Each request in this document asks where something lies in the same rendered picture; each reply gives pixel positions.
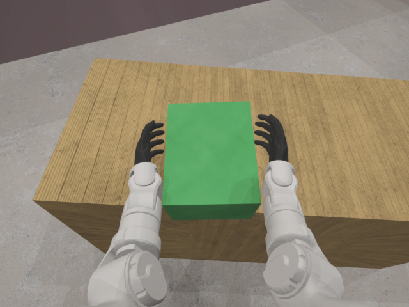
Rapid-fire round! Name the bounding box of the left robot hand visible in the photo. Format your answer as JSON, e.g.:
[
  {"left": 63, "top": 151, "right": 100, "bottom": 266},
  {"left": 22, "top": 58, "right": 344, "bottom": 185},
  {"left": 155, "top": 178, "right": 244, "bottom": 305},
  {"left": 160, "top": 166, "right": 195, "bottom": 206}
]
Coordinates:
[{"left": 134, "top": 120, "right": 164, "bottom": 165}]

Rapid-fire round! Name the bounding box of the right robot hand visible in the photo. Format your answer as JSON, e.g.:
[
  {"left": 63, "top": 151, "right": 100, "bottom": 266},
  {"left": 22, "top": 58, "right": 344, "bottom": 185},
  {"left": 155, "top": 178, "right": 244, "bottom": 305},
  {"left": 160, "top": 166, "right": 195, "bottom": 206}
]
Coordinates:
[{"left": 254, "top": 114, "right": 289, "bottom": 162}]

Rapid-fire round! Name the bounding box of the robot right forearm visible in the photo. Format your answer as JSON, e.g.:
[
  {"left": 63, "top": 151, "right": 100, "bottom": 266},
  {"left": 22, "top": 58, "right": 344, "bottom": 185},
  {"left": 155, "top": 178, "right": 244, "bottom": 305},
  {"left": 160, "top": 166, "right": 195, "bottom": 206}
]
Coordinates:
[{"left": 261, "top": 160, "right": 330, "bottom": 263}]

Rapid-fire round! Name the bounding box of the pedestal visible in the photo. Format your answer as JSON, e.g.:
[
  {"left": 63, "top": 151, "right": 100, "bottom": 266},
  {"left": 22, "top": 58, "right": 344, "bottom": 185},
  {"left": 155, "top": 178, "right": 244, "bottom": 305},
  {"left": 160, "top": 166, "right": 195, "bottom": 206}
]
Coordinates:
[{"left": 32, "top": 58, "right": 409, "bottom": 269}]

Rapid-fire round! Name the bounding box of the carton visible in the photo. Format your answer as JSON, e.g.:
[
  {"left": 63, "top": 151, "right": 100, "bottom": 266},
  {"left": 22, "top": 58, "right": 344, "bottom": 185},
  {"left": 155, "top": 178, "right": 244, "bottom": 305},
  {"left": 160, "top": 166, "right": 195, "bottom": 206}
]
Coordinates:
[{"left": 162, "top": 101, "right": 261, "bottom": 220}]

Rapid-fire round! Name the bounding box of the robot left forearm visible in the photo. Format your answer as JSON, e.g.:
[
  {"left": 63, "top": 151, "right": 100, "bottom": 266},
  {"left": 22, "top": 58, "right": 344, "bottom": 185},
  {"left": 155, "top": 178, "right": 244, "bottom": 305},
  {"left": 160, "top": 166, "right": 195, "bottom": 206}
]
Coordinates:
[{"left": 98, "top": 162, "right": 162, "bottom": 268}]

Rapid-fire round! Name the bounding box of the left robot upper arm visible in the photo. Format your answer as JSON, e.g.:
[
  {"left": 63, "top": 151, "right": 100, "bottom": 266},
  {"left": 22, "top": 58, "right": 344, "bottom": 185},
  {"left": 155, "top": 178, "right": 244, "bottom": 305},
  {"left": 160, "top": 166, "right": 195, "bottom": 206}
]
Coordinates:
[{"left": 77, "top": 250, "right": 167, "bottom": 307}]

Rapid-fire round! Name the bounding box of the right robot upper arm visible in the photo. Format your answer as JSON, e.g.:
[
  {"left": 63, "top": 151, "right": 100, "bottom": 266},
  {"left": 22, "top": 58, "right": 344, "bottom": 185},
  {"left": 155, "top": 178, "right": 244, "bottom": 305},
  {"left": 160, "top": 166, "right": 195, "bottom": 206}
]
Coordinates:
[{"left": 263, "top": 242, "right": 377, "bottom": 307}]

